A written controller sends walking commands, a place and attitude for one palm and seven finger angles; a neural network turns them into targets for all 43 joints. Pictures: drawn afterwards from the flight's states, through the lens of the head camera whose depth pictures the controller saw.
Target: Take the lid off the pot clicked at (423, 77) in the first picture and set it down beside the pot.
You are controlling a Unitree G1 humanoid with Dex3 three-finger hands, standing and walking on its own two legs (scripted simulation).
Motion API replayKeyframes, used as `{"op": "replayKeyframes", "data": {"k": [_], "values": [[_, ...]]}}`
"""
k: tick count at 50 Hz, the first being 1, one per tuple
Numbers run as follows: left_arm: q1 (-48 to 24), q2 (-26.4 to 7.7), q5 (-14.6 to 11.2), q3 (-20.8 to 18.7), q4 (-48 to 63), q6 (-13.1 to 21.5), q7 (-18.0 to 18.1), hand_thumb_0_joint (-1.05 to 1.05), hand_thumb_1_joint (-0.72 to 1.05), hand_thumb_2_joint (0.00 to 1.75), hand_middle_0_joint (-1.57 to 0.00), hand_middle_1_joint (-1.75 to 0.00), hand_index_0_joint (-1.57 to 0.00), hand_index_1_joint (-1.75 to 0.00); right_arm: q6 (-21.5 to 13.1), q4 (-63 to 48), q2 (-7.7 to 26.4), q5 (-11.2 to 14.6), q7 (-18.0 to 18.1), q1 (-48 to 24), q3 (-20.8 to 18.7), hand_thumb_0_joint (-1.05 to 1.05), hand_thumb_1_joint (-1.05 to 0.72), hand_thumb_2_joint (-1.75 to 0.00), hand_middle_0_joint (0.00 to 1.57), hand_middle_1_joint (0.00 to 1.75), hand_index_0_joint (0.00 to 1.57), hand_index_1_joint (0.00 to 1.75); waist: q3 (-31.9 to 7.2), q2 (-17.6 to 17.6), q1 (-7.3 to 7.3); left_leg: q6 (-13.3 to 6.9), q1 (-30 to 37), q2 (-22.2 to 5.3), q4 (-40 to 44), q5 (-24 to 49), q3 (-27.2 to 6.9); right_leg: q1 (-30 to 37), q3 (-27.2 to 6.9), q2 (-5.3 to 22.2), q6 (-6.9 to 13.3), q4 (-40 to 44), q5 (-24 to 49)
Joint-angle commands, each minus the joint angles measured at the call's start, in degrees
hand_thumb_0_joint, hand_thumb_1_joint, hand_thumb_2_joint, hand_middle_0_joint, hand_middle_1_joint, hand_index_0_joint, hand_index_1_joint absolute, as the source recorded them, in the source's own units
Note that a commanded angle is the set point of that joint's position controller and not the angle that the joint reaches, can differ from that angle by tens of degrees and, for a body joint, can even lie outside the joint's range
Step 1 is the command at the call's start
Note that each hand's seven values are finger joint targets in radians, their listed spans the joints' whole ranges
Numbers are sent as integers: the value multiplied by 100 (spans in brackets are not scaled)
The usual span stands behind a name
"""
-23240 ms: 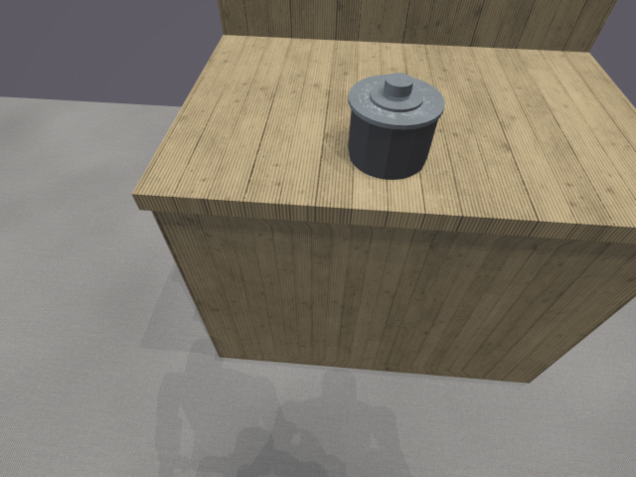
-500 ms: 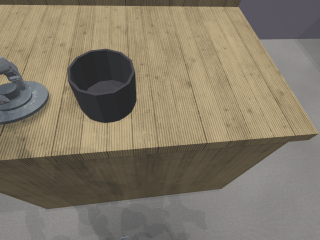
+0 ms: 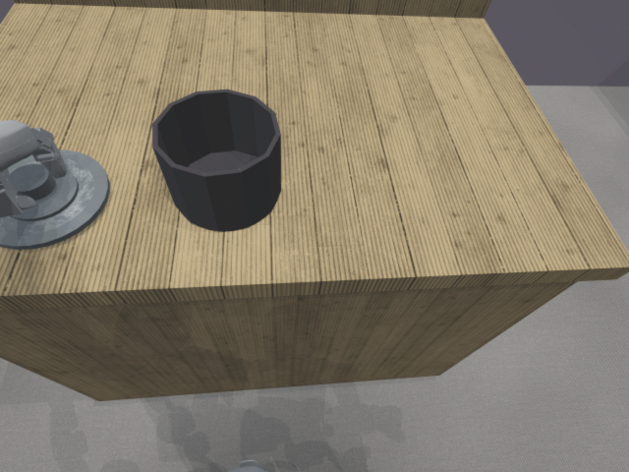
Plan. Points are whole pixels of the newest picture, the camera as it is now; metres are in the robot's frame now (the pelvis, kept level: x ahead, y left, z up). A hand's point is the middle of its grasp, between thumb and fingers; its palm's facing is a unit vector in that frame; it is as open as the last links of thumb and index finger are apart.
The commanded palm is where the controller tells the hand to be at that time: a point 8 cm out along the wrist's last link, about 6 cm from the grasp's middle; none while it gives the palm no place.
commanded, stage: open the fingers wide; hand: left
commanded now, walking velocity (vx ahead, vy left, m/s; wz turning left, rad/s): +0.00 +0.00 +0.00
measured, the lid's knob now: (32, 182) +0.47 +0.35 +0.07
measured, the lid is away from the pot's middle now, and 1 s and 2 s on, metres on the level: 0.24 0.24 0.24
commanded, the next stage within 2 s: raise the empty hand in 0.78 s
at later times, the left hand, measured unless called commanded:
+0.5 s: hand (15, 186) +0.44 +0.35 +0.09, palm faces -0.44 -0.12 -0.89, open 9.8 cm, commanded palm +0.46 +0.35 +0.15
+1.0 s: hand (13, 184) +0.44 +0.35 +0.10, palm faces -0.43 -0.12 -0.89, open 11.0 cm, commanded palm +0.47 +0.35 +0.16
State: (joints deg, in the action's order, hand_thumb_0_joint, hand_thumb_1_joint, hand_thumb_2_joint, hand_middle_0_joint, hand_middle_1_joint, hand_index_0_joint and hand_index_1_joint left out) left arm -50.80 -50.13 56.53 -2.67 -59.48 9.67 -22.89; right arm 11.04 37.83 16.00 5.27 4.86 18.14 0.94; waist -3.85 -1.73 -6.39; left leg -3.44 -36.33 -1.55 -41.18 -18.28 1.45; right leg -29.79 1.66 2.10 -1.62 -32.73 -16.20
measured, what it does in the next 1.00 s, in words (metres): stands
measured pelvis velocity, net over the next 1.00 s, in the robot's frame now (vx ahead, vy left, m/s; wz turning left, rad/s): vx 0.01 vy -0.01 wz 0.00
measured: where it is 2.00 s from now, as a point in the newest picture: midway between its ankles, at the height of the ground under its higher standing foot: outside the picture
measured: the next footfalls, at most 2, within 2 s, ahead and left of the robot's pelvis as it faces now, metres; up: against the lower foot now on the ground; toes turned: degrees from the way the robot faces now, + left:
none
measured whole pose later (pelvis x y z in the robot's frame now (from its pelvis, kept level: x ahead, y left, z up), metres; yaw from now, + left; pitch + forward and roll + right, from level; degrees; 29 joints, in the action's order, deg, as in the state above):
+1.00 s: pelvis +0.01 -0.01 +0.00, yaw +0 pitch +13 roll -4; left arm -50.4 -51.3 55.7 -3.8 -58.5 9.9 -23.9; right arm 11.9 37.8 16.6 5.6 5.2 18.3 0.7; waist -3.7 -1.8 -6.5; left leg -3.0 -35.8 -1.7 -40.9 -18.7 1.5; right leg -29.6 1.2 1.8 -2.6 -32.9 -16.6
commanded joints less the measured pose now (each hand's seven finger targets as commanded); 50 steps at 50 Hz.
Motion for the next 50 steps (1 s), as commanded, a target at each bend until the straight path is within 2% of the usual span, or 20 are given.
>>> {"op": "replayKeyframes", "data": {"k": [1,3,4,6,8,10,15,18,21,22,24,26,30,32,34,40,42,44,46,50], "values": [[-2634,-1679,-187,-167,1084,-21,150,0,37,82,-69,-102,-59,-97,-129,-319,1137,-10,96,513,-372,0,-90,-90,20,30,20,30,-2062,-835,-96,-89,2716,164,466,1943,-341,-441,347,-627,358,340,637],[-2657,-1824,-216,-274,1196,11,151,0,34,79,-66,-101,-57,-97,-157,-336,1164,4,130,459,-360,0,-90,-90,20,30,20,30,-2144,-834,-47,-96,2669,163,484,2035,-319,-281,320,-598,381,319,803],[-2664,-1642,-209,-128,1088,-3,142,0,33,78,-64,-101,-56,-97,-152,-312,1152,-6,135,494,-361,0,-90,-90,20,30,20,30,-2092,-804,-104,-92,2691,171,461,2055,-333,-394,341,-620,367,303,754],[-2614,-1815,-198,-270,1039,2,166,0,30,76,-61,-100,-53,-96,-167,-317,1163,2,141,496,-355,0,-90,-90,20,30,20,30,-2075,-717,-64,-89,2604,181,466,1927,-327,-328,326,-617,365,296,710],[-2659,-1803,-205,-258,1221,40,168,0,27,73,-57,-99,-51,-96,-190,-335,1158,-2,140,451,-358,0,-90,-90,20,30,20,30,-2165,-855,-28,-76,2688,159,469,2245,-324,-264,337,-596,388,277,903],[-2428,-1977,-193,-435,925,20,184,0,24,71,-54,-99,-48,-96,-170,-336,1154,0,142,481,-350,0,-90,-90,20,30,20,30,-2122,-662,-27,-89,2535,201,404,2187,-284,-195,318,-618,357,251,931],[-2561,-1787,-164,-215,924,-3,154,0,17,65,-46,-96,-42,-94,-143,-323,1170,13,122,483,-350,0,-90,-90,20,30,20,30,-1973,-775,-57,-61,2518,177,429,2152,-309,-363,347,-619,368,243,838],[-2582,-2026,-169,-480,1478,84,182,0,12,62,-41,-95,-39,-94,-141,-387,1150,-26,115,503,-390,0,-90,-90,20,30,20,30,-2571,-1172,50,-34,2999,160,352,2930,-352,-206,340,-616,389,194,1131],[-2194,-2097,-217,-627,863,25,161,0,8,59,-36,-94,-35,-93,-75,-356,1150,-11,92,524,-383,0,-90,-90,20,30,20,30,-2243,-653,26,-68,2547,208,330,2661,-286,-136,337,-628,339,205,1168],[-2248,-1897,-211,-404,778,-19,144,0,6,58,-35,-93,-34,-92,-68,-348,1155,2,73,493,-373,0,-90,-90,20,30,20,30,-2015,-669,-17,-62,2390,219,392,2382,-249,-205,346,-633,351,229,1046],[-2395,-1856,-149,-347,1050,2,143,0,3,56,-32,-91,-32,-91,-39,-355,1161,0,58,501,-392,0,-90,-90,20,30,20,30,-2120,-830,15,-52,2613,194,392,2586,-307,-268,355,-638,373,222,1031],[-2426,-2020,-150,-482,1206,23,162,0,2,57,-32,-91,-32,-91,-29,-372,1151,-8,62,536,-399,0,-90,-90,20,30,20,30,-2297,-881,19,-58,2732,199,373,2615,-318,-229,344,-642,367,230,1023],[-2450,-1942,-190,-397,971,8,153,0,2,58,-32,-91,-32,-91,-35,-328,1155,7,89,545,-384,0,-90,-90,20,30,20,30,-2180,-727,-51,-81,2585,201,371,2417,-264,-252,331,-642,349,225,1011],[-2502,-2132,-164,-527,1040,6,186,0,2,58,-32,-90,-32,-90,-52,-343,1167,7,96,558,-382,0,-90,-90,20,30,20,30,-2236,-714,-15,-88,2493,221,408,2266,-253,-105,314,-638,359,230,1022],[-2499,-2193,-98,-595,1159,44,226,0,2,58,-33,-90,-33,-90,-48,-358,1150,-10,107,568,-392,0,-90,-90,20,30,20,30,-2441,-927,9,-64,2721,208,349,2696,-293,-146,322,-639,363,183,1130],[-2234,-2229,-115,-603,741,-18,179,0,1,60,-33,-90,-33,-90,-40,-391,1151,17,95,536,-359,0,-90,-90,20,30,20,30,-2184,-618,4,-94,2354,241,327,2420,-188,-41,306,-643,340,170,1186],[-2430,-2183,-123,-529,986,-16,150,0,1,60,-33,-89,-33,-89,-36,-399,1151,21,91,504,-378,0,-90,-90,20,30,20,30,-2220,-857,2,-87,2440,226,334,2380,-182,-90,301,-628,347,187,1145],[-2396,-2110,-134,-524,1191,44,135,0,1,60,-33,-89,-33,-89,-8,-406,1133,6,88,507,-391,0,-90,-90,20,30,20,30,-2374,-1026,13,-68,2740,204,278,2862,-253,-197,326,-649,356,162,1215],[-2368,-2298,-185,-721,1271,54,131,0,1,60,-33,-89,-33,-89,5,-414,1129,5,97,514,-399,0,-90,-90,20,30,20,30,-2489,-897,25,-89,2785,205,259,2907,-254,-99,314,-649,335,180,1264],[-2632,-2130,-210,-496,1317,-22,87,0,1,60,-33,-89,-33,-89,-15,-355,1134,25,98,471,-381,0,-90,-90,20,30,20,30,-2373,-978,-25,-92,2806,192,323,2740,-247,-143,327,-637,332,242,1180]]}}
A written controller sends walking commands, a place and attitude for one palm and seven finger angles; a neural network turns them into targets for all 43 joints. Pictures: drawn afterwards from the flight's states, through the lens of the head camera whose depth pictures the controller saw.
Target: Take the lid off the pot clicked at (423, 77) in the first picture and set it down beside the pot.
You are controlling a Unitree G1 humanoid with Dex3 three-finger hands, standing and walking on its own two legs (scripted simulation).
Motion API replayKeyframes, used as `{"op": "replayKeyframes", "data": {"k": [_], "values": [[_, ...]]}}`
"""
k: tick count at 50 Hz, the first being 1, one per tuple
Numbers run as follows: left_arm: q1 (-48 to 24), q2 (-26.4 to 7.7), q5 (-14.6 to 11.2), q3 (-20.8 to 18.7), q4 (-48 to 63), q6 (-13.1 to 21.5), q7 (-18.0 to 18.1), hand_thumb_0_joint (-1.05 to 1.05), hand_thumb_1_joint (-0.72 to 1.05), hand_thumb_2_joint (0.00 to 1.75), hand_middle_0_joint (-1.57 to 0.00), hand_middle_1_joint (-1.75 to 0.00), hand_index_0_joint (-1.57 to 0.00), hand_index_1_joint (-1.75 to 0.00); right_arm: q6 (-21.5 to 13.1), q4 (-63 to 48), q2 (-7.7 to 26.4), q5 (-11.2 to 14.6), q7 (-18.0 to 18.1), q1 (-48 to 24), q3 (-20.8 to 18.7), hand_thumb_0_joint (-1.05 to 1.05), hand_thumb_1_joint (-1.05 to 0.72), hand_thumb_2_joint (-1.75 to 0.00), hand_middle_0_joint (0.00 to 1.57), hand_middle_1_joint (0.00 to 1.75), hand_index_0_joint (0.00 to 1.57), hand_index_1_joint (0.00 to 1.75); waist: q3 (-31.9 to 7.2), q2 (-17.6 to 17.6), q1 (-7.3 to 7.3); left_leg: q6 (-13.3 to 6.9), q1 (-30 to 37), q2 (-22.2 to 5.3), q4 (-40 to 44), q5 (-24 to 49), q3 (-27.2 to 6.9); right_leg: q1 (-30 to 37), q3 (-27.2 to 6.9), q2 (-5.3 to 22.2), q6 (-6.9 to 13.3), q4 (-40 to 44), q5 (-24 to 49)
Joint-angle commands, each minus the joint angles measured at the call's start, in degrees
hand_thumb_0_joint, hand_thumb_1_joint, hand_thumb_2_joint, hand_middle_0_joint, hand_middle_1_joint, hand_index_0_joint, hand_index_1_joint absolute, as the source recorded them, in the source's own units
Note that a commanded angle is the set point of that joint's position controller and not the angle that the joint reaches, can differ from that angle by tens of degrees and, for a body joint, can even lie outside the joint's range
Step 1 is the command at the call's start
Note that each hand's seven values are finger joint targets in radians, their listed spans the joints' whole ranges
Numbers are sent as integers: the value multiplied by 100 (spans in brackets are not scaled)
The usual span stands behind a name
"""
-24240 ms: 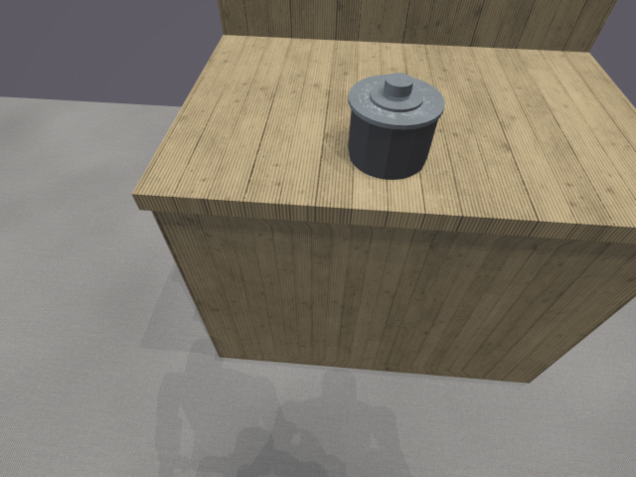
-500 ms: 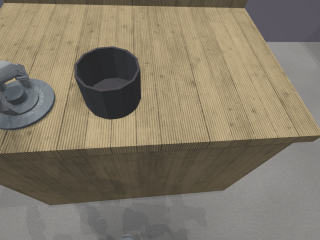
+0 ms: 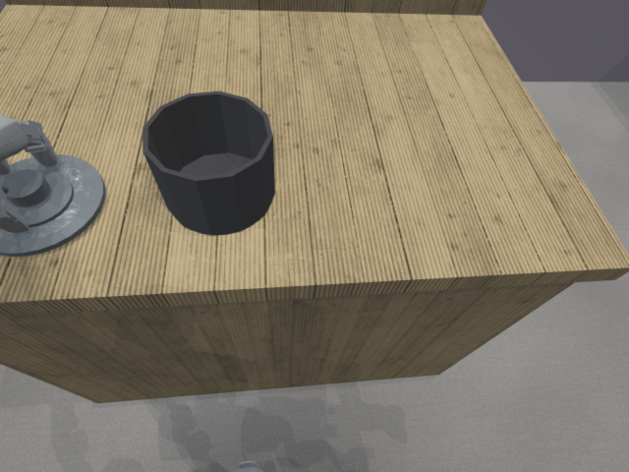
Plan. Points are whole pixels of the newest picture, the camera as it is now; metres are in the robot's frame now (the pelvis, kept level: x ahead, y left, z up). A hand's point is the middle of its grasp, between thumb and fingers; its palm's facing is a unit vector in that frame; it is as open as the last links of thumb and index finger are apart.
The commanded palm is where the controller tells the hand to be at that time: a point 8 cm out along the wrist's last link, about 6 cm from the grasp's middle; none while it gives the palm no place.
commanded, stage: raise the empty hand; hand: left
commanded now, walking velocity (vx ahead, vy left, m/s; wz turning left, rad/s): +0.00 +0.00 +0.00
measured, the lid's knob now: (26, 188) +0.46 +0.36 +0.06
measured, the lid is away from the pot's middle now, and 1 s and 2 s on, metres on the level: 0.24 0.24 0.24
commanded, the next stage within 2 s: draw the hand back to the body in 1.18 s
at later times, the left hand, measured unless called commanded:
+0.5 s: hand out of the picture +0.44 +0.36 +0.15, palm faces -0.37 -0.13 -0.92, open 11.0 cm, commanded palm +0.45 +0.36 +0.22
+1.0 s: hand out of the picture +0.44 +0.36 +0.20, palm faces -0.34 -0.12 -0.93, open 11.0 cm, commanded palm +0.45 +0.36 +0.27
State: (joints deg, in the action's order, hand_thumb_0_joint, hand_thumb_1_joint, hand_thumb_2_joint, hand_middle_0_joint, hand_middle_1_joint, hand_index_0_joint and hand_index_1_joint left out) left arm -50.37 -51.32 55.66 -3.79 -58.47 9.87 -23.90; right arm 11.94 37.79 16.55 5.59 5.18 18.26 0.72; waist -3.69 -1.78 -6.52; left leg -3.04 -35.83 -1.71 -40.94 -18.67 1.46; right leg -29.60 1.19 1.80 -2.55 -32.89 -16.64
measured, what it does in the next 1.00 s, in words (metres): stands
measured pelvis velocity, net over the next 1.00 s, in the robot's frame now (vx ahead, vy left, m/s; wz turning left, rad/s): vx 0.00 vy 0.00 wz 0.02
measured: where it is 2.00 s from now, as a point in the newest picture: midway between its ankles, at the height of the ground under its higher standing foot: outside the picture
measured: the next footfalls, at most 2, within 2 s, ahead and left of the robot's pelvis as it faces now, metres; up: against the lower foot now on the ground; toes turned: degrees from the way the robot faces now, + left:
none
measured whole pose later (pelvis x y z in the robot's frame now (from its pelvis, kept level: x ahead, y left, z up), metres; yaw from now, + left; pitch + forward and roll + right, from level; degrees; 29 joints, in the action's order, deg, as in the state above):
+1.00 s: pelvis +0.00 +0.00 +0.01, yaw +1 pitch +10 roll -3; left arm -62.7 -53.4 55.4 1.7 -58.4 3.9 -30.3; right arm 10.8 37.3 16.7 5.9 3.6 16.8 2.0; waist -2.6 -2.1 -5.7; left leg -3.4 -28.7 -0.2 -34.0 -15.4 1.0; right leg -22.0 1.7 2.9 -2.3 -25.6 -13.6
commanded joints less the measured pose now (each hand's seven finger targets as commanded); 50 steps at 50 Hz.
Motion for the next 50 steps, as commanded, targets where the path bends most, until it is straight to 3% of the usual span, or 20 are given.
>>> {"op": "replayKeyframes", "data": {"k": [1,3,7,9,11,16,18,21,23,24,26,28,32,37,39,40,43,45,48,50], "values": [[-2678,-2138,-121,-503,1331,-47,203,0,1,60,-33,-89,-33,-89,-106,-381,1075,-9,67,469,-358,0,-90,-90,20,30,20,30,-2438,-995,28,-128,2812,218,323,2848,-282,-114,378,-611,433,277,1243],[-2665,-1929,-156,-331,1271,-71,165,0,1,60,-33,-89,-33,-89,-131,-368,1073,15,51,418,-341,0,-90,-90,20,30,20,30,-2330,-1018,25,-107,2835,183,375,2954,-290,-133,397,-599,449,293,1258],[-2744,-2023,-131,-252,846,-225,101,0,1,60,-33,-89,-33,-89,-142,-392,1089,37,53,383,-289,0,-90,-90,20,30,20,30,-1989,-621,-9,-157,2278,283,493,1949,-176,113,356,-596,437,372,1058],[-2899,-2128,-97,-312,1144,-204,79,0,1,60,-33,-89,-33,-89,-145,-423,1086,28,61,374,-292,0,-90,-90,20,30,20,30,-2235,-858,31,-150,2541,270,481,2303,-231,161,363,-592,448,357,1189],[-2879,-2024,-103,-215,891,-243,31,0,1,60,-33,-89,-33,-89,-162,-401,1073,31,85,395,-283,0,-90,-90,20,30,20,30,-2140,-631,-35,-169,2474,279,477,2151,-182,134,358,-603,412,399,1156],[-3073,-2157,-112,-256,1012,-260,-66,0,1,60,-33,-89,-33,-89,-163,-408,1083,30,70,395,-272,0,-90,-90,20,30,20,30,-2198,-750,11,-162,2549,268,505,2343,-199,229,365,-596,413,407,1261],[-3091,-2228,-107,-335,1241,-222,-75,0,1,60,-33,-89,-33,-89,-174,-458,1072,21,49,337,-281,0,-90,-90,20,30,20,30,-2356,-1012,65,-138,2758,238,493,2819,-239,259,385,-577,439,389,1424],[-2907,-2300,-144,-440,996,-277,-142,0,1,60,-33,-89,-33,-89,-108,-456,1076,28,-1,335,-276,0,-90,-90,20,30,20,30,-2234,-704,79,-140,2583,260,513,2739,-238,363,392,-585,402,425,1432],[-3035,-2044,-153,-221,1232,-288,-189,0,1,60,-33,-89,-33,-89,-112,-495,1048,23,-35,260,-299,0,-90,-90,20,30,20,30,-2264,-938,72,-143,2780,236,532,3085,-239,300,402,-573,420,456,1542],[-2969,-2174,-145,-352,1197,-303,-187,0,1,60,-33,-89,-33,-89,-85,-470,1053,9,-48,321,-303,0,-90,-90,20,30,20,30,-2270,-879,88,-150,2822,245,503,3168,-269,316,412,-596,407,455,1546],[-2950,-2287,-173,-446,1173,-325,-214,0,1,60,-33,-89,-33,-89,-62,-487,1058,17,-69,316,-295,0,-90,-90,20,30,20,30,-2301,-732,92,-158,2788,258,544,3061,-276,404,407,-597,393,499,1520],[-3187,-1946,-208,-100,1257,-353,-281,0,1,60,-33,-89,-33,-89,-73,-478,1061,40,-85,238,-293,0,-90,-90,20,30,20,30,-2111,-919,48,-139,2829,216,645,2987,-270,271,424,-573,416,571,1406],[-3305,-2098,-181,-233,1373,-384,-266,0,1,60,-33,-89,-33,-89,-97,-486,1037,16,-65,274,-288,0,-90,-90,20,30,20,30,-2315,-812,52,-162,2979,264,691,2851,-315,394,413,-593,412,640,1337],[-3392,-1923,-178,-20,1041,-497,-347,0,1,60,-33,-89,-33,-89,-122,-459,1048,38,-91,202,-256,0,-90,-90,20,30,20,30,-1884,-620,33,-154,2707,281,847,2339,-254,406,420,-572,407,752,1186],[-3710,-2008,-122,-20,1364,-485,-342,0,1,60,-33,-89,-33,-89,-138,-481,1052,7,-115,189,-266,0,-90,-90,20,30,20,30,-2072,-942,69,-141,2926,266,884,2457,-311,438,411,-556,434,775,1142],[-3688,-1921,-117,40,1287,-500,-345,0,1,60,-33,-89,-33,-89,-151,-486,1030,23,-98,209,-252,0,-90,-90,20,30,20,30,-2110,-774,50,-149,2954,280,885,2526,-321,481,413,-567,431,789,1196],[-3683,-2195,-131,-154,1200,-503,-373,0,1,60,-33,-89,-33,-89,-194,-504,1072,16,-91,176,-240,0,-90,-90,20,30,20,30,-2120,-654,103,-169,2826,293,940,2497,-275,727,373,-518,429,828,1382],[-3842,-1773,-112,257,933,-597,-430,0,1,60,-33,-89,-33,-89,-190,-448,1051,37,-96,189,-224,0,-90,-90,20,30,20,30,-1810,-630,2,-145,2699,287,1022,2153,-255,549,418,-539,413,874,1168],[-4045,-2054,-87,81,1254,-597,-424,0,1,60,-33,-89,-33,-89,-246,-510,1086,15,-100,164,-238,0,-90,-90,20,30,20,30,-2045,-818,71,-156,2898,284,1044,2282,-270,687,379,-504,443,908,1233],[-4149,-1958,-49,148,1278,-609,-428,0,1,60,-33,-89,-33,-89,-269,-467,1044,3,-94,233,-235,0,-90,-90,20,30,20,30,-2201,-889,55,-153,3084,287,1037,2591,-323,690,389,-533,424,921,1298]]}}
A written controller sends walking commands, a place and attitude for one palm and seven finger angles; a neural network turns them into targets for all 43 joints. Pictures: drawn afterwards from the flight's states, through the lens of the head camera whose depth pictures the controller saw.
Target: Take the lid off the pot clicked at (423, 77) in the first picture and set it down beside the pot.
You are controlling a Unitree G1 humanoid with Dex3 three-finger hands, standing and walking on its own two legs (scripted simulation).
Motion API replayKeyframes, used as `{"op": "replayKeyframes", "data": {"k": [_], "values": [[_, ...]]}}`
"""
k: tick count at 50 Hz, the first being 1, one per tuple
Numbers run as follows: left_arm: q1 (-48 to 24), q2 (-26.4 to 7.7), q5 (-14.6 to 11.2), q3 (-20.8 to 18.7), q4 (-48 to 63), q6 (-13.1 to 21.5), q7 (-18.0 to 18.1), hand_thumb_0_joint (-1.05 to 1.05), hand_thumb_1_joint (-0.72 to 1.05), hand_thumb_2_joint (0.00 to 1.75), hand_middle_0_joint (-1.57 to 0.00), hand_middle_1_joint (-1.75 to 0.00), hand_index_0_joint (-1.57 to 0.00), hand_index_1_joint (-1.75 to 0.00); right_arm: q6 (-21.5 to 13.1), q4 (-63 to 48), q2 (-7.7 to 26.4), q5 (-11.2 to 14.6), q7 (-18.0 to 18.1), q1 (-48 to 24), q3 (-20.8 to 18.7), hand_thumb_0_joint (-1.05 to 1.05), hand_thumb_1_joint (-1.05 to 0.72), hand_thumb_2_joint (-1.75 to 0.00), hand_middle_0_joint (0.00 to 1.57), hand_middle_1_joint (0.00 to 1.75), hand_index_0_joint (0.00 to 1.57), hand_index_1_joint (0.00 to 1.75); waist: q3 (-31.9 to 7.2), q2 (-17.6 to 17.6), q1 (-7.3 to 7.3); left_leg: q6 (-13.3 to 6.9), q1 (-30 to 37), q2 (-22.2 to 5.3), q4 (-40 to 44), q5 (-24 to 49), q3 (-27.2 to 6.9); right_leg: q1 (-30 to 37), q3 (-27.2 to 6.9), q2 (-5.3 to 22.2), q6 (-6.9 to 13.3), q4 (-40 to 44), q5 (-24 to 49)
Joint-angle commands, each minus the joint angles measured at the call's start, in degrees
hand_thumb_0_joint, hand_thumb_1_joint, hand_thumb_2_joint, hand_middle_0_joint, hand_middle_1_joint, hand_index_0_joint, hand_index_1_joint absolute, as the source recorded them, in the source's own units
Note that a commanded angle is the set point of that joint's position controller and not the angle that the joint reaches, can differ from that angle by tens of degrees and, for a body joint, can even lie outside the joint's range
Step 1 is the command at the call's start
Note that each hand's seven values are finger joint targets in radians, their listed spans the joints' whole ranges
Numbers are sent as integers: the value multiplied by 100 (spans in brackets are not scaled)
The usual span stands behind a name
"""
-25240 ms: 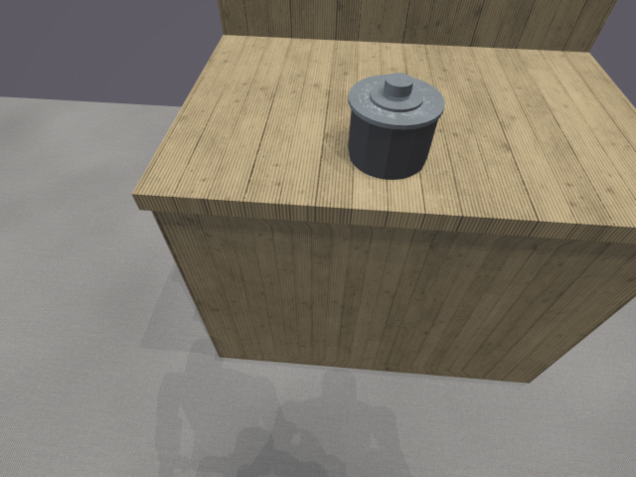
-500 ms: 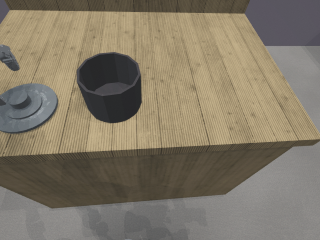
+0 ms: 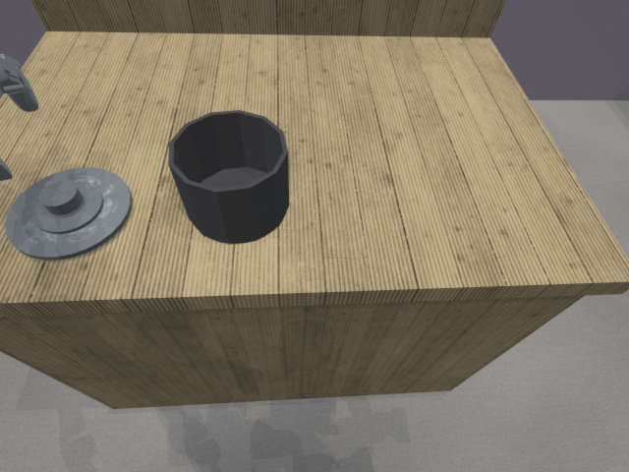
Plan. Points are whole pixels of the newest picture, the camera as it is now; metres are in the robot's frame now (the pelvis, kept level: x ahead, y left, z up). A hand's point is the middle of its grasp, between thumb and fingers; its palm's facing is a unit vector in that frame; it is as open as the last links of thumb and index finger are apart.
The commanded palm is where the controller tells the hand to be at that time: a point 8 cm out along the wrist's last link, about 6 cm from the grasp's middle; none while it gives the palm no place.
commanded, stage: raise the empty hand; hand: left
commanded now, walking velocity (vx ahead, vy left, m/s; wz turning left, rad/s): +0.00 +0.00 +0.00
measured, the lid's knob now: (61, 197) +0.47 +0.34 +0.05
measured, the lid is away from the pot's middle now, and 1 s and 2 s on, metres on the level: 0.24 0.24 0.24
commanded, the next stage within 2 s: draw the hand back to the body in 0.18 s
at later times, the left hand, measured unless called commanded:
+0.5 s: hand out of the picture +0.46 +0.33 +0.20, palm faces -0.30 -0.08 -0.95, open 11.0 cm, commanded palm +0.43 +0.33 +0.26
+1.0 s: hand (35, 111) +0.42 +0.26 +0.23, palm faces +0.41 -0.84 -0.36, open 11.0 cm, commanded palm +0.36 +0.31 +0.25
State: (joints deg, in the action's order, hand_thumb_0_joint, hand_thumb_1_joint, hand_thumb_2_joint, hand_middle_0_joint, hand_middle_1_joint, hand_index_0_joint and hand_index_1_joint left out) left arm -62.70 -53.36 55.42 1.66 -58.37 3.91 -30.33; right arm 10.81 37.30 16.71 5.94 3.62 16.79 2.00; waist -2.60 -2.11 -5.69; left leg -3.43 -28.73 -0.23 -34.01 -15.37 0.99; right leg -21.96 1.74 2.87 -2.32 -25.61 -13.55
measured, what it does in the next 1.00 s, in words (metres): stands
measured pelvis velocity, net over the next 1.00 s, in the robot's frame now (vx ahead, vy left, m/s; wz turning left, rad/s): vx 0.02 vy -0.04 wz -0.01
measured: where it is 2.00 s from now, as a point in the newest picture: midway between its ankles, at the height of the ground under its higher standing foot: outside the picture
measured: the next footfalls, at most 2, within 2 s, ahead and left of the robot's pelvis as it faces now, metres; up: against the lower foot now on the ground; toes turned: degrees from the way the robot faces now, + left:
none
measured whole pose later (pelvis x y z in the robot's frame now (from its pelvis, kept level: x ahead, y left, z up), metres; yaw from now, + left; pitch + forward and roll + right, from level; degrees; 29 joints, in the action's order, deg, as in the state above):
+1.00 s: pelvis +0.02 -0.04 +0.01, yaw -1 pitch +1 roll -1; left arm -32.6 -33.8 2.3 -19.8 -26.0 3.6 -0.4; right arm 1.1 34.1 13.9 3.9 4.3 12.5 4.4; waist 1.8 -0.8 -0.4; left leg -0.2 -12.5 -1.6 -25.3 -13.8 1.4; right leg -7.9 1.2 1.4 -1.5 -20.6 -13.6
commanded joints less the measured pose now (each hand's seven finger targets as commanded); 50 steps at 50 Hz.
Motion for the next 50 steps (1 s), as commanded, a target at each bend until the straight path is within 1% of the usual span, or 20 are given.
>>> {"op": "replayKeyframes", "data": {"k": [1,4,8,10,14,18,20,24,27,30,32,34,38,39,40,41,43,47,48,50], "values": [[-2752,-1759,-38,-450,1043,-36,200,0,1,60,-33,-89,-33,-89,-164,-407,1030,-24,65,396,-362,0,-90,-90,20,30,20,30,-2176,-644,-33,-115,2306,132,353,2214,-273,-96,347,-643,387,213,966],[-3023,-1710,-47,-335,1265,-74,146,0,1,60,-33,-89,-33,-89,-168,-387,1058,-31,36,369,-368,0,-90,-90,20,30,20,30,-2200,-806,-27,-105,2381,123,428,2253,-267,-44,331,-623,397,264,1004],[-2771,-1390,-81,-141,1056,-129,87,0,1,60,-33,-89,-33,-89,-169,-381,1063,-15,-7,356,-386,0,-90,-90,20,30,20,30,-2002,-653,-34,-88,2335,108,448,2401,-256,-103,355,-615,403,290,1083],[-2563,-1496,-37,-243,674,-176,88,0,1,60,-33,-89,-33,-89,-128,-354,1058,-18,-18,401,-368,0,-90,-90,20,30,20,30,-1889,-328,-40,-109,2090,146,431,2182,-202,-27,351,-652,371,256,1067],[-3213,-1667,26,-280,1478,-131,146,0,1,60,-33,-89,-33,-89,-133,-409,1049,-60,-7,405,-405,0,-90,-90,20,30,20,30,-2436,-849,-40,-116,2562,135,431,2536,-268,30,312,-647,397,271,1127],[-2096,-2155,-51,-952,1236,-59,181,0,1,60,-33,-89,-33,-89,-127,-567,1049,-57,-55,306,-396,0,-90,-90,20,30,20,30,-2379,-529,143,-108,2262,180,396,2926,-236,387,308,-599,400,185,1555],[-2019,-1798,-97,-709,1535,-154,141,0,1,60,-33,-89,-33,-89,-53,-641,1004,-39,-116,158,-416,0,-90,-90,20,30,20,30,-2233,-547,116,-99,2242,158,424,2880,-224,305,338,-605,373,188,1491],[-1504,-2127,-175,-1142,2223,-250,163,0,1,60,-33,-89,-33,-89,1,-820,988,-55,-176,28,-435,0,-90,-90,20,30,20,30,-2455,-649,168,-138,2418,184,367,3181,-245,426,311,-606,372,193,1610],[-1192,-1843,-315,-1050,2616,-334,97,0,1,60,-33,-89,-33,-89,11,-902,937,-36,-187,-135,-426,0,-90,-90,20,30,20,30,-2303,-620,161,-142,2484,180,394,3143,-262,329,343,-595,354,245,1537],[-916,-2085,-389,-1356,3038,-380,93,0,1,60,-33,-89,-33,-89,10,-976,939,-44,-211,-228,-428,0,-90,-90,20,30,20,30,-2391,-617,236,-155,2534,202,385,3211,-274,485,334,-590,358,231,1622],[-744,-1852,-468,-1206,2955,-434,55,0,1,60,-33,-89,-33,-89,22,-963,917,-24,-194,-312,-394,0,-90,-90,20,30,20,30,-2177,-421,193,-147,2367,216,424,2892,-230,458,362,-584,341,273,1546],[-733,-2005,-506,-1336,3392,-442,74,0,1,60,-33,-89,-33,-89,29,-1021,924,-32,-216,-390,-402,0,-90,-90,20,30,20,30,-2335,-641,250,-140,2487,211,460,2991,-259,576,343,-571,359,260,1563],[-324,-1784,-621,-1296,3576,-476,69,0,1,60,-33,-89,-33,-89,-2,-1068,892,-27,-202,-604,-378,0,-90,-90,20,30,20,30,-2097,-557,255,-132,2458,226,496,2756,-253,583,356,-552,376,344,1497],[-1102,-132,-3993,-1958,3830,-79,1183,0,1,60,-33,-89,-33,-89,-438,-1332,485,52,-146,235,-333,0,-90,-90,20,30,20,30,-1672,-523,78,39,3367,-137,702,1775,-267,242,370,-496,548,437,864],[-379,133,-4256,-1620,3465,-5,1738,0,1,60,-33,-89,-33,-89,-598,-1237,645,-2,-54,-74,-233,0,-90,-90,20,30,20,30,-1331,-400,141,71,3447,-298,927,1005,-561,134,292,-474,554,522,393],[62,183,-4789,-1913,3537,50,2158,0,1,60,-33,-89,-33,-89,-746,-1263,689,-18,38,-176,-241,0,-90,-90,20,30,20,30,-1431,-64,229,70,3302,-309,1076,742,-540,428,219,-420,534,611,450],[370,-128,-5324,-2454,3848,153,2728,0,1,60,-33,-89,-33,-89,-916,-1092,794,-83,123,-372,-197,0,-90,-90,20,30,20,30,-1395,116,349,69,2963,-245,1123,839,-296,952,126,-375,485,650,769],[205,-164,-5562,-2805,4666,312,3301,0,8,62,-32,-85,-32,-85,-1223,-899,716,-204,163,-512,-176,0,-90,-90,20,30,20,30,-1404,-919,457,171,3031,-156,1181,1516,-131,1328,89,-354,498,624,1238],[441,-330,-5581,-3050,4820,368,3406,0,10,63,-32,-83,-32,-83,-1286,-832,723,-249,163,-538,-187,0,-90,-90,20,30,20,30,-1372,-976,505,165,3017,-155,1135,1746,-78,1472,61,-338,504,623,1431],[1187,-10,-5683,-3096,4855,369,3497,0,14,64,-31,-80,-31,-80,-1387,-810,648,-285,125,-608,-204,0,-90,-90,20,30,20,30,-1254,-867,579,180,2920,-144,1113,2093,-35,1665,101,-353,487,558,1790]]}}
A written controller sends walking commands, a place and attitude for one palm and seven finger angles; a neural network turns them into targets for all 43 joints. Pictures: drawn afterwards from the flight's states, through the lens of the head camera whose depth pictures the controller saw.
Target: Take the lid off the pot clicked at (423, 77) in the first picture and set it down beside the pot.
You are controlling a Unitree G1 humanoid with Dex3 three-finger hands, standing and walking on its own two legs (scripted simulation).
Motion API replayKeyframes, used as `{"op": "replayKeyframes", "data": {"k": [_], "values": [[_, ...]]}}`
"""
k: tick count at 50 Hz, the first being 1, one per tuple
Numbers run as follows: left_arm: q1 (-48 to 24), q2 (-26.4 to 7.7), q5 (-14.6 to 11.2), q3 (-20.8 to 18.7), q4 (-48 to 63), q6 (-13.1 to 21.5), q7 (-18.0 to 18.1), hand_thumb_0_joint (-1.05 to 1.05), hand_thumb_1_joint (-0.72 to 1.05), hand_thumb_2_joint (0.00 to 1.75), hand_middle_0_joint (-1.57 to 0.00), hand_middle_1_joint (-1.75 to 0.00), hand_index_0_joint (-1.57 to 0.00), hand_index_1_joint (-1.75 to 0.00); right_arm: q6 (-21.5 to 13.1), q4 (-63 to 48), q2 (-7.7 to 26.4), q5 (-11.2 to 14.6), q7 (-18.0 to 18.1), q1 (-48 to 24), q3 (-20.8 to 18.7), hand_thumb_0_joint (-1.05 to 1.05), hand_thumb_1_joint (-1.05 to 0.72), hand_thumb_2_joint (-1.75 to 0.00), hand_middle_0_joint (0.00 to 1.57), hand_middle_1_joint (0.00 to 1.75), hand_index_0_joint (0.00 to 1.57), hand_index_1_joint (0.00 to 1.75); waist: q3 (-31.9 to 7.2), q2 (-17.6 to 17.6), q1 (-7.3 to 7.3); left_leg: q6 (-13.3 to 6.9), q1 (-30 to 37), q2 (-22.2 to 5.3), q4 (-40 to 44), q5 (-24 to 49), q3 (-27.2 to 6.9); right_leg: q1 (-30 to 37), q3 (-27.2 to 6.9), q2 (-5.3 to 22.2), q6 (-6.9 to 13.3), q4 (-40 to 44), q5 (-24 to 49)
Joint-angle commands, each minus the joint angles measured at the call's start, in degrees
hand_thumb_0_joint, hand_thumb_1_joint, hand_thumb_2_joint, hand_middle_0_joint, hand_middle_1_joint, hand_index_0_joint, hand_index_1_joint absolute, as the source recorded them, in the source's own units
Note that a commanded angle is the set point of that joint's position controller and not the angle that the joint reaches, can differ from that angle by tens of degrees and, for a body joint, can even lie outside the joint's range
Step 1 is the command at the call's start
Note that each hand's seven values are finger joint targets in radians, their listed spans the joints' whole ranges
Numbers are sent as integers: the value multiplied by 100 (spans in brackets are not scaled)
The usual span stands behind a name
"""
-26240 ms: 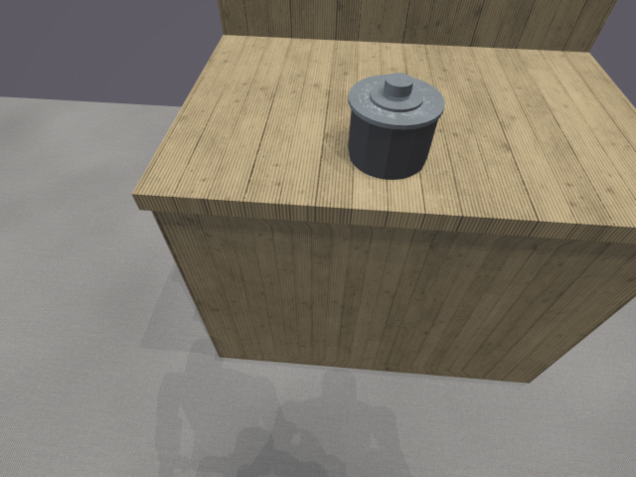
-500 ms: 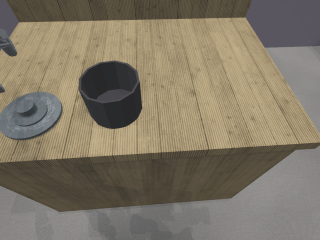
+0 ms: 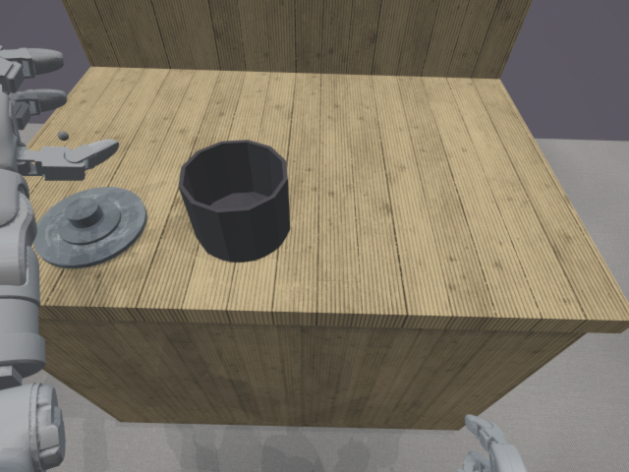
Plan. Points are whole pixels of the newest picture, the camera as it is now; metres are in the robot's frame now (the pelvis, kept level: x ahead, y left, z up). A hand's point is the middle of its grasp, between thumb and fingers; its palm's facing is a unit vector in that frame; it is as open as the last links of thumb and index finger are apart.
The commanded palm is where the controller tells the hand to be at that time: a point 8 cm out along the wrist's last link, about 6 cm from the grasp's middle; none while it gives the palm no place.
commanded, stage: draw the hand back to the body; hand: left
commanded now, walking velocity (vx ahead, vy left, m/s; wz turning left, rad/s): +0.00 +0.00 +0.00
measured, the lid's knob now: (84, 212) +0.45 +0.38 +0.04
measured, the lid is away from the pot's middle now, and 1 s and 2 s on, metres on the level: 0.24 0.24 0.24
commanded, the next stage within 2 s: step back with the hand held close in 1.54 s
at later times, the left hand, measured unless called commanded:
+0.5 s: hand (42, 177) +0.33 +0.28 +0.23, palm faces +0.54 -0.80 -0.27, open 8.9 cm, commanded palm +0.27 +0.31 +0.23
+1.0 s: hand (15, 254) +0.24 +0.26 +0.23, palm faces +0.50 -0.83 -0.25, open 7.5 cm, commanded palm +0.18 +0.29 +0.23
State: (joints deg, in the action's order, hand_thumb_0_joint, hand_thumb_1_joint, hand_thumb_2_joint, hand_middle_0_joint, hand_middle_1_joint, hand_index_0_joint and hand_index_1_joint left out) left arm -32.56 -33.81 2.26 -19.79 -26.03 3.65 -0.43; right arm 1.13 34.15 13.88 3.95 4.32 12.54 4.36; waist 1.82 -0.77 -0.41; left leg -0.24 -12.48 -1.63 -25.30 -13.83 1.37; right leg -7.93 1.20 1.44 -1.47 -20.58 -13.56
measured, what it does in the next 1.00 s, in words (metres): stands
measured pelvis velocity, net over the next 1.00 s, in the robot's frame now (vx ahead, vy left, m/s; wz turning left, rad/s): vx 0.00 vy -0.01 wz -0.01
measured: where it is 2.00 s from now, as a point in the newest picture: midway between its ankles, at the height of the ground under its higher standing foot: outside the picture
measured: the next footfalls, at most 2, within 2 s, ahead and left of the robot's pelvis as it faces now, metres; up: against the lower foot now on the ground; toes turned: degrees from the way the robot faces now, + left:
none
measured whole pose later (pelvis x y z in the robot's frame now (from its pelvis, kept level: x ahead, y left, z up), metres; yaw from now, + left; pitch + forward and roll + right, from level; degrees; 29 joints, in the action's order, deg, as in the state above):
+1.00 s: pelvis +0.00 -0.01 +0.00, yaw -1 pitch -4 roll -1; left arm 6.9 -20.9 -6.5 -24.1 16.8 5.3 5.0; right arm -4.3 38.3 12.7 1.1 4.3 8.3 2.0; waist 2.2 -3.1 3.1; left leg 0.4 -4.7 -2.1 -21.8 -12.6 2.2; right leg -1.1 0.5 1.0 -1.1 -18.4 -12.8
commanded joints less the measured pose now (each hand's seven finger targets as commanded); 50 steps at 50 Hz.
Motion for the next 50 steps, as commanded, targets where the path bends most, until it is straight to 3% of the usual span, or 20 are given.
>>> {"op": "replayKeyframes", "data": {"k": [1,6,8,10,13,14,16,18,20,22,24,26,27,28,31,34,38,42,43,50], "values": [[-1630,-1843,-427,-922,1653,382,522,0,17,65,-31,-79,-31,-79,-447,-476,943,-89,39,-196,-448,0,-90,-90,20,30,20,30,-1660,-828,59,-144,1219,-2,253,1990,-51,333,172,-214,387,35,1892],[-938,-1700,-556,-1072,2363,410,550,0,28,69,-29,-71,-29,-71,-577,-457,952,-92,-23,-360,-536,0,-90,-90,20,30,20,30,-1713,-505,114,-227,1239,33,155,2349,79,537,159,-193,315,-25,2454],[-508,-1584,-615,-1101,2257,360,547,0,32,70,-29,-69,-29,-69,-570,-414,964,-83,-25,-349,-582,0,-90,-90,20,30,20,30,-1610,-170,88,-264,1174,52,132,2353,155,559,175,-189,278,-15,2626],[-387,-1570,-633,-1116,2350,327,537,0,37,72,-28,-66,-28,-66,-547,-388,975,-71,-16,-393,-594,0,-90,-90,20,30,20,30,-1477,-112,99,-288,1103,84,112,2199,208,506,158,-172,249,5,2679],[-400,-1469,-650,-1061,3039,398,551,0,43,74,-27,-61,-27,-61,-616,-413,923,-64,-7,-531,-603,0,-90,-90,20,30,20,30,-1657,-490,73,-311,1371,123,80,2347,226,511,115,-154,235,11,2773],[-111,-1584,-656,-1267,2975,392,578,0,46,75,-27,-60,-27,-60,-624,-373,933,-92,-5,-495,-612,0,-90,-90,20,30,20,30,-1714,-400,146,-313,1346,136,72,2403,232,571,124,-171,227,4,2878],[185,-1471,-700,-1295,3154,387,582,0,50,76,-26,-57,-26,-57,-635,-377,909,-92,-18,-560,-618,0,-90,-90,20,30,20,30,-1699,-141,178,-312,1352,125,61,2520,250,653,138,-161,206,-35,3100],[290,-1289,-722,-1181,3441,422,569,0,54,78,-25,-54,-25,-54,-659,-391,871,-80,-27,-642,-628,0,-90,-90,20,30,20,30,-1627,-297,139,-305,1398,136,73,2521,280,628,120,-139,201,-3,3094],[561,-1186,-743,-1197,3562,421,580,0,59,79,-25,-51,-25,-51,-684,-387,835,-96,-33,-693,-622,0,-90,-90,20,30,20,30,-1488,-459,199,-289,1416,124,91,2424,275,501,136,-158,210,31,2913],[899,-1195,-770,-1318,3340,369,583,0,63,81,-24,-48,-24,-48,-661,-361,842,-114,-4,-726,-619,0,-90,-90,20,30,20,30,-1324,-38,235,-296,1290,123,154,2266,290,503,153,-180,193,43,2831],[1104,-1117,-793,-1332,3445,406,576,0,68,82,-23,-45,-23,-45,-652,-377,822,-122,10,-803,-628,0,-90,-90,20,30,20,30,-1276,-1,237,-296,1291,120,188,2175,324,498,137,-169,184,90,2797],[876,-999,-802,-1192,4111,467,556,0,72,84,-23,-42,-23,-42,-703,-453,751,-120,7,-925,-583,0,-90,-90,20,30,20,30,-1399,-451,240,-275,1489,123,202,2207,293,490,115,-156,208,130,2674],[931,-896,-806,-1142,4179,469,561,0,74,85,-22,-40,-22,-40,-733,-450,722,-131,11,-946,-566,0,-90,-90,20,30,20,30,-1384,-508,250,-258,1527,119,224,2194,268,453,131,-173,221,141,2552],[1061,-815,-819,-1124,4169,484,580,0,77,85,-22,-39,-22,-39,-757,-441,706,-138,16,-958,-569,0,-90,-90,20,30,20,30,-1231,-328,199,-265,1506,113,240,2095,272,386,137,-181,213,186,2457],[1407,-763,-857,-1200,4083,424,575,0,83,88,-21,-34,-21,-34,-721,-443,706,-154,39,-1016,-553,0,-90,-90,20,30,20,30,-1045,-65,268,-248,1363,88,336,1825,238,350,157,-192,221,244,2161],[1520,-589,-860,-1096,4468,487,582,0,90,90,-20,-30,-20,-30,-775,-465,658,-185,53,-1085,-528,0,-90,-90,20,30,20,30,-1140,-321,270,-242,1483,104,369,1768,226,353,139,-193,238,286,2042],[1651,-382,-883,-978,5029,531,595,0,90,90,-20,-30,-20,-30,-835,-502,593,-201,46,-1202,-493,0,-90,-90,20,30,20,30,-1049,-441,249,-208,1533,98,441,1617,170,342,129,-205,260,339,1810],[2412,-278,-902,-1094,4990,471,595,0,90,90,-20,-30,-20,-30,-817,-486,588,-252,53,-1223,-504,0,-90,-90,20,30,20,30,-980,-210,356,-199,1430,77,467,1660,178,391,142,-215,258,341,1843],[2356,-167,-896,-954,5236,512,585,0,90,90,-20,-30,-20,-30,-832,-502,567,-240,29,-1243,-489,0,-90,-90,20,30,20,30,-946,-300,299,-185,1433,87,488,1605,143,392,144,-216,269,359,1753],[3121,-15,-897,-918,5720,554,595,0,90,90,-20,-30,-20,-30,-886,-528,535,-297,35,-1309,-483,0,-90,-90,20,30,20,30,-818,-414,370,-164,1350,65,544,1355,82,342,136,-220,286,416,1432]]}}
